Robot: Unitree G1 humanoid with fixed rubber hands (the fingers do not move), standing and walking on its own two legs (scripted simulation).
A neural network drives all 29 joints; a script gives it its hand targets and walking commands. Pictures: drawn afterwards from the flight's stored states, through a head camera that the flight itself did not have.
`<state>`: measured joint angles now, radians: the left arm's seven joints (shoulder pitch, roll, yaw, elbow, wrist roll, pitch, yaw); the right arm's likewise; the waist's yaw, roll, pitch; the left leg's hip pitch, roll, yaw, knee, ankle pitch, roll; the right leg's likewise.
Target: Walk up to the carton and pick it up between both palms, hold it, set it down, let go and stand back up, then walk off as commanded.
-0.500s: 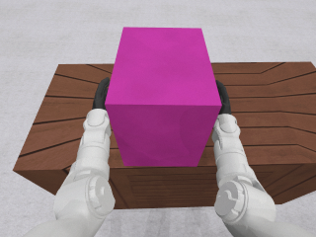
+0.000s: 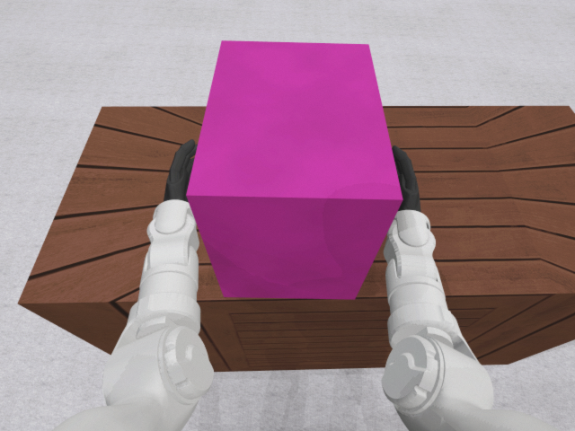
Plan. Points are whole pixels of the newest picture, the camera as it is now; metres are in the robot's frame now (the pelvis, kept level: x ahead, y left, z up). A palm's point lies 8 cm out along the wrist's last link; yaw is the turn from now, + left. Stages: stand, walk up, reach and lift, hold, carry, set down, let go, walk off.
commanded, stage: set down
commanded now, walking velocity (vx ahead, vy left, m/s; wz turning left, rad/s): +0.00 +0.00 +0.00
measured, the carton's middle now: (292, 177) +0.47 +0.03 +0.03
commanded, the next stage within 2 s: none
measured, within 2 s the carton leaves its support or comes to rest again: neither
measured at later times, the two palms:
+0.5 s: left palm (181, 197) +0.40 +0.19 +0.06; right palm (403, 204) +0.40 -0.14 +0.06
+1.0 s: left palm (172, 191) +0.43 +0.21 +0.04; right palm (407, 200) +0.43 -0.15 +0.04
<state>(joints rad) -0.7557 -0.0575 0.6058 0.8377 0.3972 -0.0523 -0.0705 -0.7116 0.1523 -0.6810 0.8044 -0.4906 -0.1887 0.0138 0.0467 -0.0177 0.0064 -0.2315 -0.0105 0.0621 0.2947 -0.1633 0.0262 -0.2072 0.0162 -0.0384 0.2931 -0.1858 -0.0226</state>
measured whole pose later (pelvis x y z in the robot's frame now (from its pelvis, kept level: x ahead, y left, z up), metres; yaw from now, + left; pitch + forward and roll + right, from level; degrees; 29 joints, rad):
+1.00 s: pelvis -0.01 +0.01 -0.02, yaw -1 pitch +21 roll -2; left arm -1.01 0.24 0.08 1.50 -0.14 -0.30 0.08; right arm -0.96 -0.18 -0.02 1.39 0.23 -0.24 -0.08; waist 0.04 0.00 -0.24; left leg -0.69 0.03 0.05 0.59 -0.26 0.02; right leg -0.63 0.04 -0.05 0.51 -0.24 -0.02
